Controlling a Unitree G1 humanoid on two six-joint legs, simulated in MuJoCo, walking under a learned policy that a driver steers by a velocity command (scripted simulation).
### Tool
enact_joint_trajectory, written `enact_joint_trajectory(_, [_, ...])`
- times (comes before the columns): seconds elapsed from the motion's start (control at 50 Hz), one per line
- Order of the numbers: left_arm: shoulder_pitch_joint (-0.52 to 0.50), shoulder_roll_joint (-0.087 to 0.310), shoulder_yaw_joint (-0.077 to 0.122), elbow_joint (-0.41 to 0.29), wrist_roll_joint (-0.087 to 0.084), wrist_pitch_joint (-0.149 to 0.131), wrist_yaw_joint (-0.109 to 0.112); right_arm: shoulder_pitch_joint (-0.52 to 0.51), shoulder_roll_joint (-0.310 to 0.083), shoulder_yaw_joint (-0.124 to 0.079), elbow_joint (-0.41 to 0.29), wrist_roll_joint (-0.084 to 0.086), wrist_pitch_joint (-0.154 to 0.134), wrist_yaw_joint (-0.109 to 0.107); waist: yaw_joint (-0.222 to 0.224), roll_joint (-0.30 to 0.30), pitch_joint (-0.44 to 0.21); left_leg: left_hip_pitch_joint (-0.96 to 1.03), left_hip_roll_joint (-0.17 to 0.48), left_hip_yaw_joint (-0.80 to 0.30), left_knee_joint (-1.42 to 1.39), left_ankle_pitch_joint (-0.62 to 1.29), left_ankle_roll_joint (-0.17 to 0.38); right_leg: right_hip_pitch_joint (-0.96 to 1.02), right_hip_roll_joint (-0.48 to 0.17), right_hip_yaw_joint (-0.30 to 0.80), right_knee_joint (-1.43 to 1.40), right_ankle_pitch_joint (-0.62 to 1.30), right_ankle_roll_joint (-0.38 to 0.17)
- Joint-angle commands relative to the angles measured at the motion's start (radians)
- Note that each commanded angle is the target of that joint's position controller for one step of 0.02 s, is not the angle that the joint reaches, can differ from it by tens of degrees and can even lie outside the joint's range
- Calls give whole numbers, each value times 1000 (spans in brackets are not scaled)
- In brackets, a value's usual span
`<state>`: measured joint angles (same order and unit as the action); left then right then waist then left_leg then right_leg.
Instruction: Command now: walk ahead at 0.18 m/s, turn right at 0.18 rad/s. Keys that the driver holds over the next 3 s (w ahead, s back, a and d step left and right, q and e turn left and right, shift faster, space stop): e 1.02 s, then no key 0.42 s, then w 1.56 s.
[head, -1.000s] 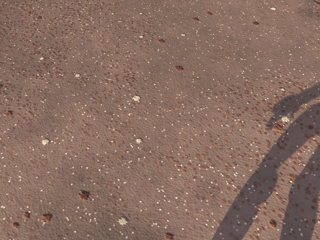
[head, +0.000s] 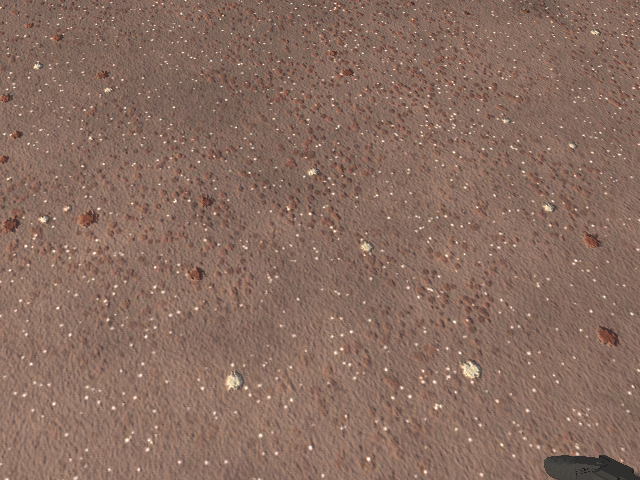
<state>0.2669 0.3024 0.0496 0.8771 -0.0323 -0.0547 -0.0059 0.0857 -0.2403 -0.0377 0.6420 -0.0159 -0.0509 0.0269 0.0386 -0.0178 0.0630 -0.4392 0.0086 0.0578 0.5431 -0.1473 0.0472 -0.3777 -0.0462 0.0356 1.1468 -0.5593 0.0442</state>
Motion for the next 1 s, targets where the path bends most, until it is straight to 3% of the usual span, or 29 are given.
enact_joint_trajectory(0.02, [74, 85, 27, -33, 12, 37, 21, 67, -113, -40, 2, -3, -17, -4, -8, 106, -206, 248, 273, -185, -212, 581, 201, -98, -65, 32, 20, 99, 23])
enact_joint_trajectory(0.06, [102, 66, 32, -36, 14, 64, 35, 8, -125, -45, 8, -21, -28, -12, 25, 129, -186, 156, 272, -116, -266, 541, 214, -47, -47, 12, 0, 161, 40])
enact_joint_trajectory(0.12, [31, 63, 38, -80, 22, 81, 43, 4, -142, -53, 34, -15, -23, -40, 9, 125, -155, 169, 289, -65, -304, 387, 211, -109, -62, 13, -81, 243, 40])
enact_joint_trajectory(0.2, [-59, 52, 37, -132, 23, 93, 26, 12, -158, -60, 62, -7, 5, -67, -24, 123, -127, 206, 301, -24, -328, 164, 200, -120, -73, -13, -216, 295, 27])
enact_joint_trajectory(0.3, [-113, 62, 44, -188, 22, 103, -1, 31, -197, -76, 89, 13, 37, -64, -50, 129, -123, 298, 345, -11, -256, 182, 180, -90, -46, -76, -366, 213, -8])
enact_joint_trajectory(0.34, [-94, 58, 47, -197, 20, 103, -13, 18, -210, -81, 96, 30, 46, -64, -30, 133, -132, 325, 345, 6, -186, 220, 143, -29, -23, -108, -490, 244, -39])
enact_joint_trajectory(0.36, [-64, 58, 50, -190, 22, 102, -16, 15, -206, -82, 103, 41, 50, -65, -11, 126, -139, 314, 325, 32, -128, 207, 107, 38, 3, -132, -595, 324, -61])
enact_joint_trajectory(0.38, [-31, 90, 63, -183, 29, 99, -9, 69, -181, -78, 128, 41, 53, -63, -9, 79, -145, 280, 276, 69, -35, 135, 45, 125, 20, -101, -697, 459, -95])
enact_joint_trajectory(0.4, [4, 195, 92, -189, 32, 94, 8, 81, -138, -68, 122, 13, 52, -59, -23, -128, -150, 110, 172, 159, 213, -51, -45, 261, -130, 128, -759, 815, -162])
enact_joint_trajectory(0.42, [12, 288, 106, -210, 51, 86, 14, 11, -107, -54, 59, -18, 48, -59, -18, -344, -143, -212, 7, 123, 468, -512, -129, 379, -343, 447, -763, 1085, -366])
enact_joint_trajectory(0.44, [45, 233, 92, -213, 64, 64, 3, -58, -146, -64, 52, -9, 47, -58, 44, -190, -228, -247, -1, -54, 629, -550, -120, 382, -345, 442, -776, 1043, -421])
enact_joint_trajectory(0.46, [12, 215, 85, -215, 60, 46, 1, -66, -153, -69, 52, 17, 50, -58, 19, -142, -209, -269, 13, -93, 665, -469, -100, 368, -290, 355, -777, 981, -375])
enact_joint_trajectory(0.48, [-48, 193, 83, -225, 40, 39, 7, -42, -147, -71, 73, 21, 53, -66, -14, -89, -192, -279, 28, -110, 643, -382, -93, 349, -237, 294, -769, 904, -317])
enact_joint_trajectory(0.5, [-93, 158, 71, -236, 20, 43, 15, -35, -165, -77, 81, 12, 56, -73, -30, -82, -177, -277, 36, -121, 612, -327, -94, 324, -220, 273, -773, 871, -286])
enact_joint_trajectory(0.56, [-108, 149, 65, -254, 26, 53, 32, -6, -147, -76, 89, 13, 53, -74, -54, -95, -204, -190, 4, -117, 565, -228, -106, 278, -174, 237, -779, 883, -277])
enact_joint_trajectory(0.64, [-87, 172, 74, -263, 20, 64, 46, -41, -119, -63, 82, 17, 49, -70, -31, -107, -195, -147, -15, -133, 356, -188, -127, 283, -157, 271, -773, 767, -272])
enact_joint_trajectory(0.7, [-100, 183, 78, -277, 23, 74, 44, -46, -127, -62, 82, 21, 46, -61, -22, -132, -175, -66, -31, -136, 253, -188, -129, 216, -146, 319, -777, 653, -274])
enact_joint_trajectory(0.78, [-120, 179, 77, -291, 21, 84, 36, -27, -143, -66, 81, 28, 30, -45, -20, -158, -166, 17, -52, -141, 120, -212, -112, 202, -131, 407, -750, 653, -266])
enact_joint_trajectory(0.84, [-161, 165, 71, -310, 5, 95, 42, 58, -153, -74, 102, 27, 13, -31, -74, -146, -173, 190, -43, -122, -162, -23, -77, 165, -71, 424, -682, 608, -203])
enact_joint_trajectory(0.86, [-140, 131, 61, -317, 11, 96, 44, 92, -203, -88, 107, 15, 14, -35, -67, -74, -192, 315, 77, -205, -198, 56, -34, 68, -18, 380, -597, 442, -152])
enact_joint_trajectory(0.88, [-81, 74, 47, -328, 19, 91, 40, 65, -289, -104, 95, -3, 25, -45, 1, 209, -179, 406, 291, -433, -210, 286, 86, -127, 145, 189, -387, 71, -86])
enact_joint_trajectory(0.9, [-86, 150, 69, -337, 25, 79, 37, 71, -259, -97, 86, -30, 24, -41, -25, 288, -168, 348, 422, -582, -237, 371, 235, -224, 153, 125, -157, -115, -39])
enact_joint_trajectory(0.92, [-66, 211, 91, -315, 21, 78, 34, 27, -210, -81, 63, -24, 21, -44, -13, 194, -148, 320, 395, -504, -231, 345, 240, -228, 105, 139, -16, -52, -18])
enact_joint_trajectory(0.94, [-53, 210, 98, -294, 16, 86, 33, -21, -175, -72, 54, -10, 23, -48, 4, 156, -126, 303, 322, -396, -218, 291, 190, -232, 92, 123, 36, 15, -2])
enact_joint_trajectory(0.96, [-43, 186, 95, -279, 17, 97, 36, -42, -157, -66, 46, 4, 26, -53, 3, 144, -110, 305, 271, -323, -213, 242, 155, -248, 85, 110, 72, 70, 17])
enact_joint_trajectory(0.98, [-47, 161, 88, -281, 16, 105, 34, -40, -153, -62, 46, 12, 29, -59, -8, 147, -96, 305, 255, -281, -215, 258, 153, -264, 79, 99, 100, 111, 33])
enact_joint_trajectory(1.0, [-61, 136, 80, -292, 11, 108, 30, -25, -158, -61, 49, 10, 35, -65, -17, 151, -88, 299, 233, -232, -223, 265, 154, -260, 75, 67, 83, 139, 44])
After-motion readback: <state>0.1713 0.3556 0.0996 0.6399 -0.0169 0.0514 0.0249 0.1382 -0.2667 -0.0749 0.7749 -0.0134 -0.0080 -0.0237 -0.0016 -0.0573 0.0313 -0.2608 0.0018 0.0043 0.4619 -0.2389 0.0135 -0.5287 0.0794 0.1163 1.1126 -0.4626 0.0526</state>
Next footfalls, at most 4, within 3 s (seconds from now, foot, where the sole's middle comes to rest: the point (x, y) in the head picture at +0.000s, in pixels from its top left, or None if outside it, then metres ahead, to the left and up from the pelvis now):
0.38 right None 0.09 -0.15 -0.77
0.86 left None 0.19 0.06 -0.77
1.26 right None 0.02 -0.15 -0.77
1.62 left None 0.15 0.03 -0.77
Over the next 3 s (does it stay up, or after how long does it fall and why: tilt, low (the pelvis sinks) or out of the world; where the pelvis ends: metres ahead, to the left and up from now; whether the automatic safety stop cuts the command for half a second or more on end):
stays up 0.58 -0.50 0.02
